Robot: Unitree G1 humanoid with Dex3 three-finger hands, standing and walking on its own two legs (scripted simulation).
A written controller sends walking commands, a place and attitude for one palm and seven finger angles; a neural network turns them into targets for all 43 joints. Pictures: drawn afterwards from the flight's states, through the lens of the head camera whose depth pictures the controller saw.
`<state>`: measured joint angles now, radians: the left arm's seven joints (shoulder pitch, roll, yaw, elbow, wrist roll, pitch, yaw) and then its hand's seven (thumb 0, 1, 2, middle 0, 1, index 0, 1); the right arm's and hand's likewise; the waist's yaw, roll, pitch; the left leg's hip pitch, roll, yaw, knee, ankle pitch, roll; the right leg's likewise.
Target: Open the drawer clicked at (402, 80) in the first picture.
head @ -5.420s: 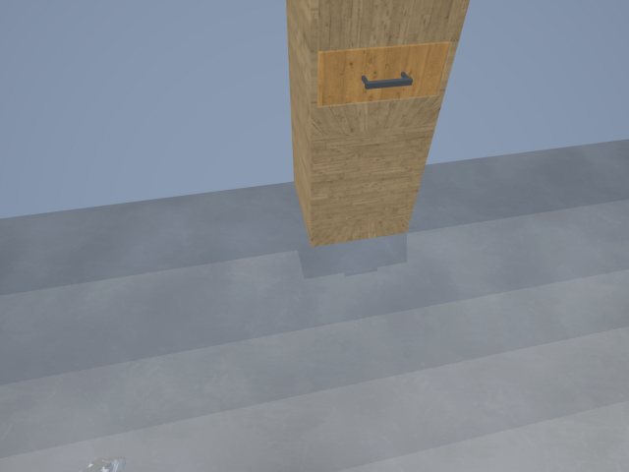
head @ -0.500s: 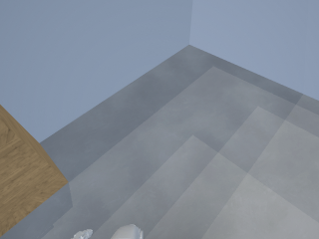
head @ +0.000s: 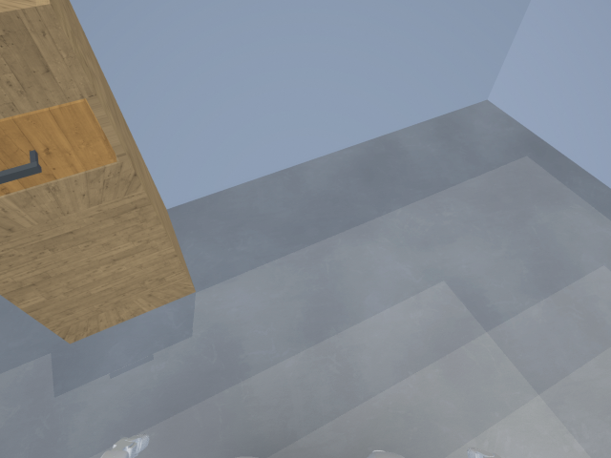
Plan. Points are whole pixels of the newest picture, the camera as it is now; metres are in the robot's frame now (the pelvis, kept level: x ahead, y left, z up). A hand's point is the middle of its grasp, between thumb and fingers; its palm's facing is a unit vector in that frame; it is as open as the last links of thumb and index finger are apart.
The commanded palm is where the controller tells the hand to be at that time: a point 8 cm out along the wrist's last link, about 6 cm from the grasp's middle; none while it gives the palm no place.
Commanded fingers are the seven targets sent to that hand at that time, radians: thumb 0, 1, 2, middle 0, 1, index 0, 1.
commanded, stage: turn to face it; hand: left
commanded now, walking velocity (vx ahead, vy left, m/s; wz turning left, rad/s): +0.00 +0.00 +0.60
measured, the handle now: out of the picture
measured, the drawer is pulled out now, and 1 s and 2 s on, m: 0.00 0.00 0.00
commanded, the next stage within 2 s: take the last steps up to it in 0.86 s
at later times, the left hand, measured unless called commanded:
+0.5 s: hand out of the picture -0.05 +0.23 -0.18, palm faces +0.35 -0.90 -0.25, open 7.4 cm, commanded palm none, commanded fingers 0.00 0.90 0.90 -0.20 -0.30 -0.20 -0.30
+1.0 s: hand out of the picture -0.06 +0.17 -0.14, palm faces +0.48 -0.84 -0.26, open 7.3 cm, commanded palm none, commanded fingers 0.00 0.90 0.90 -0.20 -0.30 -0.20 -0.30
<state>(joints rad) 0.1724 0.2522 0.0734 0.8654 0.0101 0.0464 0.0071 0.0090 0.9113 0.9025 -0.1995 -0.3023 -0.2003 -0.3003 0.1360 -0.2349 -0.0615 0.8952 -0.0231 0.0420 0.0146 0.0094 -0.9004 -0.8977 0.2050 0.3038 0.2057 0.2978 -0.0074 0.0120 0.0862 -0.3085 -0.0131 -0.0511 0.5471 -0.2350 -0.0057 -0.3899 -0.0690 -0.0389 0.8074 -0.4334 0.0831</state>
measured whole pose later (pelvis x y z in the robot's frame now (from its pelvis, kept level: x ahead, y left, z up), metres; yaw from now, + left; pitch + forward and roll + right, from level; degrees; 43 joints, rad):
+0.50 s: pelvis -0.03 +0.01 -0.01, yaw +18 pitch -1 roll +0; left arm 0.24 0.27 0.07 0.92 0.02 0.07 0.02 0.01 0.91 0.90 -0.20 -0.30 -0.21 -0.30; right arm 0.15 -0.22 -0.06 0.91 -0.02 0.03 0.02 0.01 -0.90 -0.90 0.20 0.30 0.20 0.30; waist 0.01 -0.06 0.09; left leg -0.30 0.01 0.09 0.64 -0.32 0.03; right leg -0.40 -0.17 -0.14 0.93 -0.52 0.07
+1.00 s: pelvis -0.04 -0.03 +0.00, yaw +28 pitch -2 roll +1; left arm 0.21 0.15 0.03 0.93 0.02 0.01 0.02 0.01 0.91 0.90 -0.20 -0.30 -0.20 -0.30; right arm 0.21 -0.22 -0.08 0.99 -0.02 0.07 0.01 0.01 -0.90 -0.90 0.20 0.30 0.20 0.30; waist -0.02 0.05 0.05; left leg -0.44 -0.04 -0.03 1.00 -0.42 -0.02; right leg -0.22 -0.05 -0.11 0.54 -0.29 -0.03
